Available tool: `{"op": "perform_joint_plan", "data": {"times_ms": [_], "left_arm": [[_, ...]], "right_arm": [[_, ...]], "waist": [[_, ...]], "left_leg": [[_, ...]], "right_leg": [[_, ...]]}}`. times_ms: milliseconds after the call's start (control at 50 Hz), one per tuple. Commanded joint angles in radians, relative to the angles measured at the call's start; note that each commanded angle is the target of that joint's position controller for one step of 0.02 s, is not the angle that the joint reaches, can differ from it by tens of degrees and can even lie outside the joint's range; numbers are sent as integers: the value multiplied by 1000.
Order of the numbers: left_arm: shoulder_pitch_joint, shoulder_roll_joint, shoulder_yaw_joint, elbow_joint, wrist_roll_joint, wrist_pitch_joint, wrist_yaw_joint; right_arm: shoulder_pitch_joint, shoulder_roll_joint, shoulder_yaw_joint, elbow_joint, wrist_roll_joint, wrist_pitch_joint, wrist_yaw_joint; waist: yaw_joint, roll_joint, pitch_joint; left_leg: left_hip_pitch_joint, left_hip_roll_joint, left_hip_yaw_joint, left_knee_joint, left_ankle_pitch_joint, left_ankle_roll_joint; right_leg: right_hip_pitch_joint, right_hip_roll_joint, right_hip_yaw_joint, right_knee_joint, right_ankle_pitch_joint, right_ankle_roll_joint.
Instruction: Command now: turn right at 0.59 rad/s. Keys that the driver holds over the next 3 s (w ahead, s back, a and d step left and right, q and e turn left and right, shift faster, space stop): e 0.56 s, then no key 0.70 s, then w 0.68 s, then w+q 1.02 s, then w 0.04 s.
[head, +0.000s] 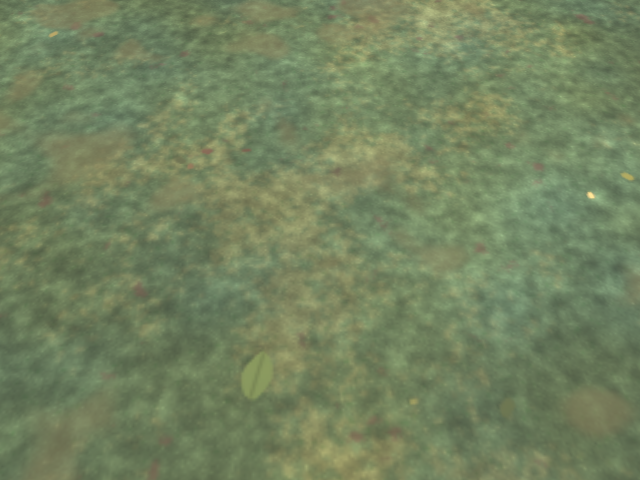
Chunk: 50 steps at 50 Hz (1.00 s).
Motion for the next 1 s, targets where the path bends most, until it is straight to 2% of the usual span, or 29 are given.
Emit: {"op": "perform_joint_plan", "data": {"times_ms": [20, 40, 60, 80, 100, 120, 140, 200, 260, 280, 300, 400, 480, 520, 540, 560, 580, 600, 620, 640, 660, 700, 740, 820, 860, 900, 940, 960, 1000], "left_arm": [[393, 238, 80, 35, 44, -65, -25], [324, 219, 77, 41, 27, -61, -44], [235, 208, 78, 25, -1, -48, -66], [151, 187, 70, 13, -28, -45, -78], [112, 162, 63, 7, -26, -36, -83], [52, 137, 52, -5, 10, -39, -78], [17, 137, 44, -20, 20, -41, -75], [32, 141, 27, -15, 15, -54, -56], [156, 162, 26, 41, 14, -67, -38], [195, 153, 17, 45, -15, -72, -37], [213, 155, 16, 56, -22, -75, -35], [148, 179, 7, 4, -19, -67, -36], [56, 209, 15, -26, -34, -50, -45], [-15, 204, 18, -50, -27, -39, -60], [74, 134, 9, -45, -34, -37, -67], [150, 5, -26, -80, -37, -30, -58], [67, 60, -9, -100, -57, -20, -14], [0, 49, -19, -111, -42, -6, 20], [-1, 88, -12, -103, -39, 8, 34], [11, 121, -4, -74, -17, 12, 37], [76, 111, -15, -55, 8, 9, 20], [205, 93, -21, 2, 42, 9, -39], [276, 90, -21, 62, 21, 3, -87], [122, 91, -30, 49, 6, -12, -80], [116, 79, -33, 85, 0, -17, -88], [89, 98, -30, 103, -12, -29, -98], [141, 119, -31, 128, -27, -42, -82], [118, 157, -31, 127, -42, -45, -71], [48, 139, -36, 141, -34, -45, -68]], "right_arm": [[-272, -61, -13, -243, 27, -28, 2], [-261, -67, -12, -229, 43, -35, -6], [-223, -122, -34, -214, 21, -43, -15], [-144, -125, -34, -182, 0, -37, -16], [-101, -88, -23, -168, -18, -27, -10], [-11, -39, 2, -131, -37, -11, 25], [9, -27, 7, -126, -33, 3, 56], [-16, -83, 6, -169, -17, 12, 89], [-96, -80, 32, -224, -28, 25, 66], [-158, -62, 36, -260, -22, 32, 44], [-172, -44, 48, -275, -21, 40, 33], [-134, -35, 69, -276, -19, 44, 42], [-63, -27, 73, -266, 14, 39, 47], [61, -48, 59, -225, 32, 36, 44], [96, -163, 22, -205, 31, 24, 28], [176, -264, -12, -178, -1, 10, 21], [266, -187, -4, -173, -73, 12, 36], [267, -157, 5, -156, -85, 24, 58], [177, -123, 16, -154, -56, 37, 80], [49, -62, 39, -185, -2, 49, 97], [-42, -55, 46, -198, 14, 47, 102], [-85, -49, 59, -171, 8, 32, 108], [-70, -26, 83, -118, 27, 24, 114], [-59, -69, 99, -68, 24, 8, 98], [-66, -58, 120, -60, 54, -16, 113], [-116, -94, 122, -76, 79, -31, 138], [-142, -114, 120, -75, 99, -21, 175], [-80, -125, 106, -74, 90, -12, 177], [-30, -159, 70, -73, 32, -1, 152]], "waist": [[242, -97, -120], [195, -78, -39], [138, -65, -43], [72, -75, -43], [41, -71, -21], [16, -42, -48], [3, -55, -43], [26, -102, -65], [111, -100, -89], [126, -70, -93], [138, -88, -95], [116, -127, -87], [78, -122, -121], [16, -79, -140], [54, 40, -189], [97, 251, -271], [-21, 75, -167], [-21, 32, -86], [19, 54, -67], [68, 83, -85], [139, 80, -87], [202, 23, -88], [201, -7, -37], [118, 2, -29], [122, 51, -13], [121, 59, 0], [158, 38, -32], [89, -21, -79], [5, -64, 13]], "left_leg": [[-630, -171, -235, 315, -235, -25], [-674, -156, -281, 382, -150, -17], [-647, -138, -259, 400, -86, -28], [-519, -102, -253, 452, -16, -29], [-444, -109, -246, 494, 79, -26], [-319, -116, -251, 536, 265, -20], [-281, -137, -227, 582, 343, -22], [-242, -157, -193, 640, 329, -37], [-416, -150, -235, 651, 197, -83], [-463, -158, -242, 556, 155, -109], [-482, -156, -248, 516, 140, -121], [-340, -174, -209, 316, 68, -111], [-72, -216, -150, 122, 73, -100], [197, -237, -119, -114, 288, -47], [408, -122, -339, -274, 674, 94], [746, 138, -643, -289, 1246, 374], [824, 263, -781, -289, 1456, 460], [757, 287, -799, -331, 1408, 430], [619, 219, -692, -354, 1245, 347], [459, 131, -552, -335, 1209, 276], [258, 55, -436, -352, 1132, 222], [-21, -7, -342, -466, 775, 242], [-80, -41, -287, -512, 391, 208], [72, -58, -297, -494, 195, 159], [38, -43, -312, -500, 90, 98], [5, -22, -347, -495, 162, 65], [125, -3, -391, -443, 432, 39], [205, -31, -379, -441, 379, 43], [270, -97, -250, -450, 211, 44]], "right_leg": [[617, -360, 614, -313, 602, -333], [556, -359, 583, -286, 646, -309], [486, -344, 493, -243, 753, -289], [308, -318, 421, -235, 782, -270], [153, -274, 387, -244, 712, -254], [25, -202, 325, -220, 651, -206], [-72, -174, 306, -208, 652, -198], [-163, -139, 330, -149, 616, -215], [54, -191, 496, -76, 545, -252], [116, -190, 556, -82, 529, -273], [158, -199, 605, -76, 515, -284], [40, -171, 708, -84, 511, -301], [-65, -136, 720, -100, 609, -284], [-158, -111, 665, -45, 748, -274], [-255, -36, 598, 89, 512, -170], [-593, 156, 327, 366, -121, 11], [-928, 237, 301, 575, -330, 97], [-1065, 204, 335, 656, -251, 140], [-1029, 175, 324, 704, -128, 148], [-921, 169, 288, 725, -17, 154], [-764, 135, 236, 838, 126, 140], [-550, 95, 187, 995, 273, 125], [-499, 34, 177, 950, 330, 141], [-474, -86, 164, 543, 364, 186], [-298, -123, 141, 324, 262, 195], [-94, -100, 78, 129, 171, 207], [12, -113, 96, -68, 332, 166], [28, -100, 108, -96, 300, 132], [-145, -79, 122, -146, 127, 50]]}}
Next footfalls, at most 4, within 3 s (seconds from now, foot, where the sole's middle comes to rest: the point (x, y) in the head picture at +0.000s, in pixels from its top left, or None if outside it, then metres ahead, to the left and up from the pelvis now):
0.52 left None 0.04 0.13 -0.75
0.94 right None -0.01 -0.09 -0.75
1.66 right None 0.08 -0.15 -0.75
2.04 left None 0.44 -0.09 -0.94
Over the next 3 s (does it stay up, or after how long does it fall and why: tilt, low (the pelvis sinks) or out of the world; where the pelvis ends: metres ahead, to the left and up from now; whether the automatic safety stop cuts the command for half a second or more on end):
stays up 0.75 -0.16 -0.19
